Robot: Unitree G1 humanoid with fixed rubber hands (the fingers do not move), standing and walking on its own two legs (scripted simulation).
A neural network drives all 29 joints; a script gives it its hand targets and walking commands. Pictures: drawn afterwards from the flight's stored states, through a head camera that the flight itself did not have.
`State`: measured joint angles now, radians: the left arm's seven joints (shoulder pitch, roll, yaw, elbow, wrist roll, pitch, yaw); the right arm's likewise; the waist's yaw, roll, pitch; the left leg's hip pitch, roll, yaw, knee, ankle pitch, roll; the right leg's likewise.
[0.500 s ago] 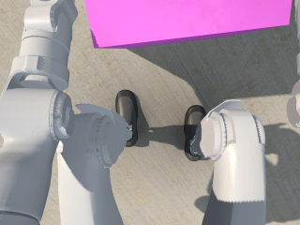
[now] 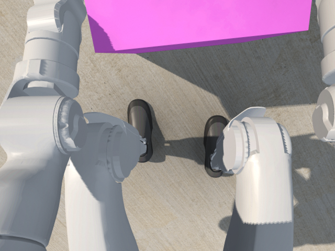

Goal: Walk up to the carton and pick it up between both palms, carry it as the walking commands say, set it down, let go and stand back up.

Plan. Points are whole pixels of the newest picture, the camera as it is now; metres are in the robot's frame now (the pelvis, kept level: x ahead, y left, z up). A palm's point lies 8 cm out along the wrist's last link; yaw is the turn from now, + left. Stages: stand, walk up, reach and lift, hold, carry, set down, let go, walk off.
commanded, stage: reach and lift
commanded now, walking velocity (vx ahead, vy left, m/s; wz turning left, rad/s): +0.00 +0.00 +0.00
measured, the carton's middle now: out of the picture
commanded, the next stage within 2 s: none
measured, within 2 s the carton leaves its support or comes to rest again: leaves its support in 0.46 s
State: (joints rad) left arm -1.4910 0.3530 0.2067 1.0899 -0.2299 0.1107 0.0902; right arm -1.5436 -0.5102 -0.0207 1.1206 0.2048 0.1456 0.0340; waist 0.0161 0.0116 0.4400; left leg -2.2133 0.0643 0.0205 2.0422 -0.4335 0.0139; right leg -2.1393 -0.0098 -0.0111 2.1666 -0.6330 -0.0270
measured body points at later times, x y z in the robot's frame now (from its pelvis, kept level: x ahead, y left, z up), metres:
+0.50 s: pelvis -0.01 +0.00 +0.00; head +0.37 -0.01 +0.24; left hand +0.56 +0.19 -0.16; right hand +0.57 -0.20 -0.16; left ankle +0.15 +0.13 -0.36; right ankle +0.10 -0.11 -0.36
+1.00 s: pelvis -0.01 +0.00 +0.02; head +0.34 -0.01 +0.29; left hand +0.56 +0.19 -0.09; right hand +0.58 -0.20 -0.09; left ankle +0.15 +0.13 -0.36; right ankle +0.10 -0.11 -0.36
